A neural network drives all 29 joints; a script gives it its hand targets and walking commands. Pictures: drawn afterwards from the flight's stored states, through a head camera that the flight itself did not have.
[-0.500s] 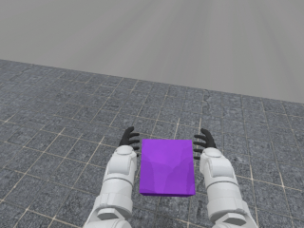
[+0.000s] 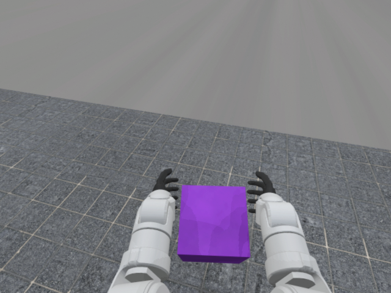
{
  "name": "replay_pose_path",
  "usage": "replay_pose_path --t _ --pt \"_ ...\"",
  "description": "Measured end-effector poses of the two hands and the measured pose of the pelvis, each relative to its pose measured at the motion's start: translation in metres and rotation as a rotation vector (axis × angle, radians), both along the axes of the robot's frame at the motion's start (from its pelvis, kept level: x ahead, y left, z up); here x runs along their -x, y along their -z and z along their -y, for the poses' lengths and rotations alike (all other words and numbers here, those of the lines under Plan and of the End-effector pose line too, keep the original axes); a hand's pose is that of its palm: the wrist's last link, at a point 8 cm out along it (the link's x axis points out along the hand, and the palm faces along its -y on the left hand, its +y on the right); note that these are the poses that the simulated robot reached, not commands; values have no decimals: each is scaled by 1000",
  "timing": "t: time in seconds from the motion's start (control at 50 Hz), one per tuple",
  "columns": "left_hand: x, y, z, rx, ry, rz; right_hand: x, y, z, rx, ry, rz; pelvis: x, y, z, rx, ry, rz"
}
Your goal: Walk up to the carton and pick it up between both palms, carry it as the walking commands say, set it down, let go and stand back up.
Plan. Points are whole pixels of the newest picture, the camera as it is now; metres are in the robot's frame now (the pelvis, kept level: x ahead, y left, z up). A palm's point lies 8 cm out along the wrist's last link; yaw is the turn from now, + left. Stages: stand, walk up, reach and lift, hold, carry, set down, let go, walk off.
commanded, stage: reach and lift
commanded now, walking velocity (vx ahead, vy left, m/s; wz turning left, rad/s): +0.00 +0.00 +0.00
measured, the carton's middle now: (212, 226) +0.33 -0.01 -0.06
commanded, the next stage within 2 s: hold in 0.86 s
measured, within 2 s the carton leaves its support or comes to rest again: neither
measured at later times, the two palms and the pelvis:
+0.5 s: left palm (156, 202) +0.31 +0.12 +0.06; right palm (265, 204) +0.31 -0.11 +0.06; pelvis +0.00 +0.00 +0.00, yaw +0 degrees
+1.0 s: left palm (156, 208) +0.30 +0.12 +0.06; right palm (268, 209) +0.30 -0.12 +0.06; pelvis -0.01 +0.00 +0.00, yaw +1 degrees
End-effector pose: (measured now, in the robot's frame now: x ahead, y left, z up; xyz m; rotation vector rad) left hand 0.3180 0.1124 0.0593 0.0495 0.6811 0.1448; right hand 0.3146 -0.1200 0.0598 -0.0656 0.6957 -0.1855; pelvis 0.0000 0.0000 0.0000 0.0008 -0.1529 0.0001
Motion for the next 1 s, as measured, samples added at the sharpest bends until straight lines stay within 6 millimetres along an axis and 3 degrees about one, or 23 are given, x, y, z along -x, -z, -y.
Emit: replay_pose_path --t 1.0 --pt "22 1 -6 -13 13 -13 16 0 -4 15 -48 -10 9 0 2 4 -10 7"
